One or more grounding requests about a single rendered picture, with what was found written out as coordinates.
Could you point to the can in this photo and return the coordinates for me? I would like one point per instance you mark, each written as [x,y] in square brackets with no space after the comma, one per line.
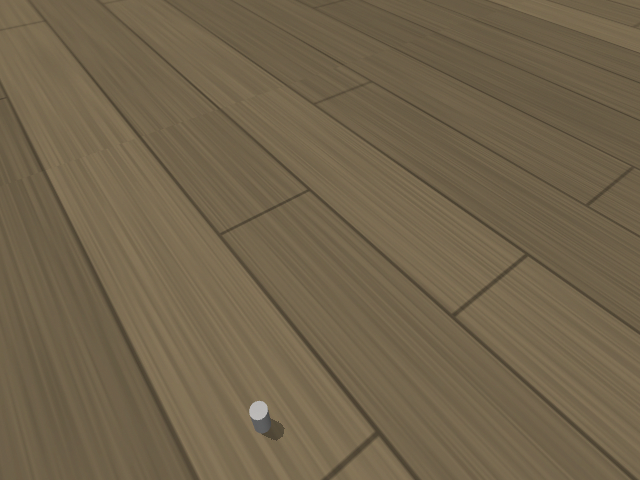
[260,416]

